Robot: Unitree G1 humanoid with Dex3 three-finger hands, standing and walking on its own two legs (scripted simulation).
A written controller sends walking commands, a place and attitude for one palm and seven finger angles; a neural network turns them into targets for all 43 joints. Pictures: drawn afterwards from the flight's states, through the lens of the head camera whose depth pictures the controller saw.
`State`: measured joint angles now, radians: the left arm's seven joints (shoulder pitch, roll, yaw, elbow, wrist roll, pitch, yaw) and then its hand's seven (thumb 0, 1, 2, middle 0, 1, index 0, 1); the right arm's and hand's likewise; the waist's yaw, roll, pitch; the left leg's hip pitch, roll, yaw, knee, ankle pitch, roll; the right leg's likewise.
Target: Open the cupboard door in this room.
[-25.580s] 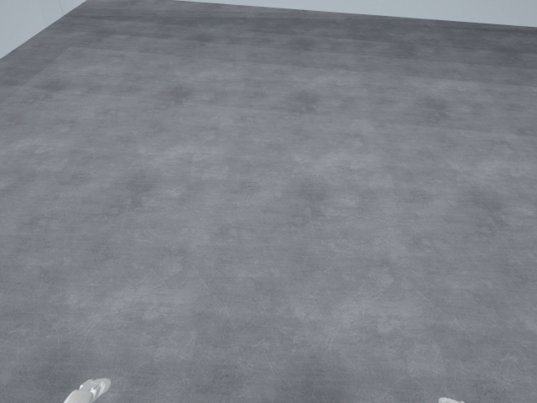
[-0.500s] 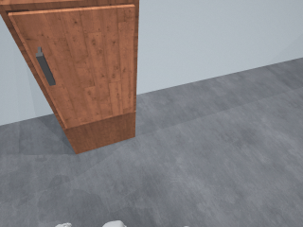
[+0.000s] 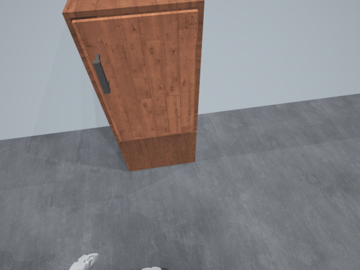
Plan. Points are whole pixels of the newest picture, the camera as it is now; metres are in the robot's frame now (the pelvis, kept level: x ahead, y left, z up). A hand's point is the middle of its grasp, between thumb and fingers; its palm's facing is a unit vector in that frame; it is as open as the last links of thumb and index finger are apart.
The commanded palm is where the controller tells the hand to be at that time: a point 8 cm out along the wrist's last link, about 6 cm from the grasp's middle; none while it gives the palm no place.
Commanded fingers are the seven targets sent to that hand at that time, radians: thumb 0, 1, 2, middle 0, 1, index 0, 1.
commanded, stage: turn to face it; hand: left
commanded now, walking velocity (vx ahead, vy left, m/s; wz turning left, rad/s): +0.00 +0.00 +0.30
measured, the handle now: (102, 74) +0.72 +0.30 +0.01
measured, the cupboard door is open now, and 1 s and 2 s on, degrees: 0 0 0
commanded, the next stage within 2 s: take the last steps up to it in 0.14 s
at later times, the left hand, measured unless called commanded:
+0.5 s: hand out of the picture -0.09 +0.18 -0.17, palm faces +0.28 -0.93 -0.22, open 7.4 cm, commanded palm none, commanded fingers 0.00 0.90 0.90 -0.20 -0.30 -0.20 -0.30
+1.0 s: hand (121, 269) +0.15 +0.16 -0.16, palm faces +0.19 -0.95 -0.23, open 7.4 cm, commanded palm none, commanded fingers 0.00 0.90 0.90 -0.20 -0.30 -0.20 -0.30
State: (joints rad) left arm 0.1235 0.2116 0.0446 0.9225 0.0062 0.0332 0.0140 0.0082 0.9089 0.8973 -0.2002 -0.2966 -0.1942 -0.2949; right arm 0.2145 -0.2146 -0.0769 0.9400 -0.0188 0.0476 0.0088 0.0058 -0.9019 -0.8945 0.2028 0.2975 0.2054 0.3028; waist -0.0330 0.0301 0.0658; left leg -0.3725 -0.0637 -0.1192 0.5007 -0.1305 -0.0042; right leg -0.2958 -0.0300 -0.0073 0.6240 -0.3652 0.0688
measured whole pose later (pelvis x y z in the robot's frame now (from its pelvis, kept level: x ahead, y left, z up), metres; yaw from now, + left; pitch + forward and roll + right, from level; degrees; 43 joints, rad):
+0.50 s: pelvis -0.03 -0.01 +0.00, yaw +11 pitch +0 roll +0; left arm 0.34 0.20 0.04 1.05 0.02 -0.01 0.00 0.01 0.91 0.90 -0.20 -0.30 -0.20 -0.30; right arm 0.20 -0.21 -0.06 1.02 -0.02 0.00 0.00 0.01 -0.91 -0.90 0.20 0.30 0.20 0.30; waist 0.06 -0.01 0.02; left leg -0.14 0.04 0.05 0.45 -0.31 -0.01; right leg -0.27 -0.10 -0.17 0.54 -0.28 0.01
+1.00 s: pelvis +0.11 -0.04 -0.01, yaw +10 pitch -1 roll +1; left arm 0.16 0.17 0.05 1.02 0.02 -0.07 -0.01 0.00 0.91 0.90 -0.20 -0.30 -0.19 -0.29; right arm 0.34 -0.18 -0.06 1.14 0.00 0.00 -0.01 0.01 -0.91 -0.89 0.20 0.30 0.20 0.30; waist -0.01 0.04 0.12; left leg -0.28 0.06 0.01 1.13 -0.46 0.01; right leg -0.38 -0.05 -0.14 0.65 -0.25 -0.06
